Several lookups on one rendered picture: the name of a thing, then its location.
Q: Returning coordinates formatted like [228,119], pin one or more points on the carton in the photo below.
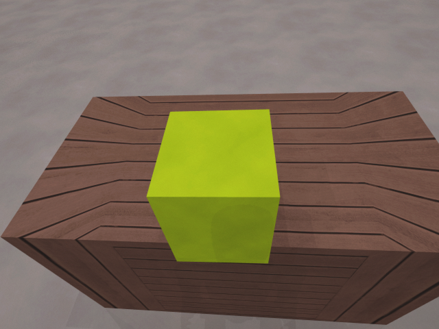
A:
[214,189]

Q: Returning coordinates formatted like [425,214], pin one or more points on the pedestal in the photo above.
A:
[356,237]

